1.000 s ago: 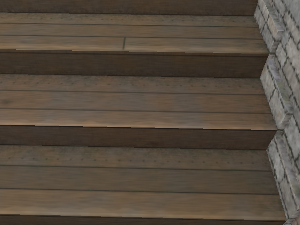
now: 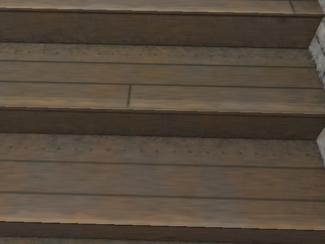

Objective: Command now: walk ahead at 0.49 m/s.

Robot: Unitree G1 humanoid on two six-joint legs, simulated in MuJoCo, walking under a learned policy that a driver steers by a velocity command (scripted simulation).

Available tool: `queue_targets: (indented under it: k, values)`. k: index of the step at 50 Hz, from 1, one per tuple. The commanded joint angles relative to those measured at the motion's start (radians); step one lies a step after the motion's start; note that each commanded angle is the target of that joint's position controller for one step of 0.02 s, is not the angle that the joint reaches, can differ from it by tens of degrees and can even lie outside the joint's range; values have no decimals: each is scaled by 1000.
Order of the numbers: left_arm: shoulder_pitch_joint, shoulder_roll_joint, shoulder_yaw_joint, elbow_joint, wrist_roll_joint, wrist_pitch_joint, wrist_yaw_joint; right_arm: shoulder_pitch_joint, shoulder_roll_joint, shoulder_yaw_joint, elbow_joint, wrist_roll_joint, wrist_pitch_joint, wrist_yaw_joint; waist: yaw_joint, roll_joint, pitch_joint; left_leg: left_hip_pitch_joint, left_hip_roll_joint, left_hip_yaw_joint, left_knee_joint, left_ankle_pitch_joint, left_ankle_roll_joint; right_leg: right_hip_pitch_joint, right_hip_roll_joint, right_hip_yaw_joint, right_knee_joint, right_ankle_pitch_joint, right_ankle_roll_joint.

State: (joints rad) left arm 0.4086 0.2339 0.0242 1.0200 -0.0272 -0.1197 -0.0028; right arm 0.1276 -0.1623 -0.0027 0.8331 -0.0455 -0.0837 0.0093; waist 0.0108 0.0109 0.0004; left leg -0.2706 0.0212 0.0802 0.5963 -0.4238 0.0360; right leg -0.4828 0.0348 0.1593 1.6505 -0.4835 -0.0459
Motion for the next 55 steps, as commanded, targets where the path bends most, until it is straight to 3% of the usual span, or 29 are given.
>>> queue_targets:
  k: [1,4,5,7,8,9,10,11,12,13,14,15,16,18,20,24,27,31,32,33,34,35,37,39,42,45,50,53,55]
  values:
    - [-294,-110,-47,-265,-25,-11,-30,370,-94,-23,172,-9,43,3,-79,43,-70,601,295,-252,-149,1254,186,-835,12,-146,465,-165,-11]
    - [-368,-198,-123,-448,5,34,-51,120,8,17,177,41,38,-13,97,122,149,-23,170,11,-383,1042,52,-668,-29,-224,345,-187,-34]
    - [-382,-196,-145,-516,11,22,-59,64,-16,27,181,47,36,-30,167,124,165,-228,110,83,-418,1038,8,-507,-59,-263,95,-116,-31]
    - [-222,1,-96,-449,42,4,-30,121,-170,1,116,55,-11,-71,222,27,-174,-421,62,20,-370,1879,75,323,114,-431,-255,162,23]
    - [-168,49,-88,-544,-11,110,-83,82,-548,-95,159,-70,-38,77,438,88,-152,-419,276,-116,-276,1981,196,413,135,-224,-450,177,37]
    - [129,154,-40,-382,-9,150,-77,-113,-627,-158,81,-69,-49,116,498,47,-187,-259,316,-100,-45,2087,194,442,130,-197,-774,350,-33]
    - [439,223,1,-234,26,202,-53,-29,-438,-142,97,-108,-34,169,458,-30,-403,-388,256,-95,386,1826,139,826,44,-31,-813,835,-159]
    - [509,293,5,-190,58,223,-78,353,-271,-124,167,-65,-6,214,278,-434,-687,-331,-90,-196,1087,243,66,826,-318,719,-1066,1295,-580]
    - [402,274,19,-180,118,195,-77,315,-253,-128,163,-6,9,190,249,-106,-350,-562,-189,-387,1451,364,112,577,-315,864,-1202,887,-529]
    - [173,165,-2,-154,101,166,-88,201,-127,-103,112,1,27,160,132,-8,-70,-825,-178,-359,1580,407,149,380,-274,633,-1234,452,-395]
    - [-10,-9,-49,-136,76,136,-99,181,-42,-75,66,-30,31,104,37,12,-77,-839,-116,-372,1531,431,214,278,-232,492,-1263,263,-351]
    - [-57,-119,-84,-70,95,112,-110,224,-3,-45,41,-58,39,57,-24,70,-87,-850,-95,-377,1471,475,244,245,-197,326,-1260,332,-321]
    - [-103,-213,-106,-40,95,96,-116,224,-4,-24,29,-42,50,41,-70,89,-87,-898,-33,-308,1497,471,250,204,-158,192,-1259,373,-255]
    - [-51,-233,-105,20,119,55,-105,120,11,7,-35,-2,56,36,-87,14,-56,-1054,-8,-212,1635,253,244,186,-142,50,-1283,394,-214]
    - [-35,-163,-95,26,167,21,-76,15,12,35,-96,27,47,45,-84,-63,-57,-1019,17,-112,1618,169,224,18,-84,-51,-1330,295,-178]
    - [192,-76,-98,102,164,6,-61,-228,-53,64,-190,29,54,38,28,-69,-60,-1106,100,-73,1278,292,166,108,-149,44,-1398,183,-173]
    - [83,-5,-81,26,66,-4,-99,-444,-39,78,-259,0,90,53,21,-154,-31,-584,64,77,886,8,86,-168,-230,17,-1625,389,-224]
    - [156,183,-17,37,43,-17,-115,-233,-59,70,-190,-10,89,97,-35,-212,-141,-501,-71,153,492,-1,91,496,-280,-71,-1347,1603,-212]
    - [161,188,-2,53,66,-14,-113,-112,-87,51,-152,-17,74,89,-67,-230,-225,-344,-70,70,428,103,134,530,-261,-100,-1197,1748,-167]
    - [328,83,-11,70,115,-21,-108,21,-126,43,-96,14,61,72,-30,-14,-440,134,29,-208,449,414,263,169,-204,-61,-994,1535,-114]
    - [338,38,-10,61,124,-5,-111,233,-193,11,-35,-10,87,52,-147,154,-526,326,156,-613,104,179,339,-42,-76,5,-813,932,-84]
    - [151,36,21,21,95,27,-123,406,-267,-16,14,-33,82,35,-232,271,-328,249,282,-1011,-202,-79,392,-329,62,105,-231,411,-58]
    - [-4,-16,15,-47,74,37,-97,293,-234,-21,103,-9,25,34,-128,159,-117,55,246,-845,-193,-165,268,-579,98,203,330,535,-98]
    - [-89,-38,-5,-116,66,46,-73,139,-44,20,156,-10,21,60,-13,-80,-126,-12,247,-588,-148,270,202,-633,80,187,413,551,-164]
    - [-104,-71,-31,-126,56,79,-73,141,53,35,220,-34,1,56,69,-24,-79,-12,142,-208,-192,387,83,-759,-10,81,383,497,-225]
    - [-209,-79,-51,-155,36,71,-98,193,38,40,240,-72,-13,34,62,66,-60,-117,132,-125,-288,279,144,-796,-38,-54,570,356,-230]
    - [-522,-18,-68,-323,6,51,-64,397,-45,50,295,-102,-25,13,-4,-22,-79,162,177,-32,-327,682,91,-944,-75,-106,186,346,-178]
    - [-680,-60,-79,-387,34,120,-80,380,-118,31,234,-43,-30,27,-4,89,-77,-15,206,60,-464,998,71,-563,-88,-306,-172,261,-97]
    - [-520,-29,-52,-356,35,125,-94,340,-223,8,166,25,-83,13,73,147,-95,-10,195,115,-354,1478,34,-284,1,-349,-267,264,-43]
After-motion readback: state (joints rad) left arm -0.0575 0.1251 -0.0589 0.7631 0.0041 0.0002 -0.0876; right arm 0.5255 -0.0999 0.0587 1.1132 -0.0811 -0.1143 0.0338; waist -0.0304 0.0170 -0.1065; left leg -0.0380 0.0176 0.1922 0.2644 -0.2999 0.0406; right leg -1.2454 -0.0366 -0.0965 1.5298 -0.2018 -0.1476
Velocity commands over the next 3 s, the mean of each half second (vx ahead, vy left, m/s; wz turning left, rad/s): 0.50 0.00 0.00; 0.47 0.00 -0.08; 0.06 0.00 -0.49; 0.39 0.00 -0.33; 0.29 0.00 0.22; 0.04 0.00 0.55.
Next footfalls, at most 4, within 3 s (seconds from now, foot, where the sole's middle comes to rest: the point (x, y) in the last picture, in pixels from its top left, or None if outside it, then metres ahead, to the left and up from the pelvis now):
0.18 right None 0.29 -0.04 -0.61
0.64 left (116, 183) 0.55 0.19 -0.46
1.16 right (174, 87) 0.84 0.00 -0.31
1.68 left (109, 93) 0.80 0.22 -0.31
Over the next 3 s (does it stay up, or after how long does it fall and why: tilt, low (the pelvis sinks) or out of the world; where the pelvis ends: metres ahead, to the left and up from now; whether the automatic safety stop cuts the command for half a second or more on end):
stays up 1.07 -0.03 0.59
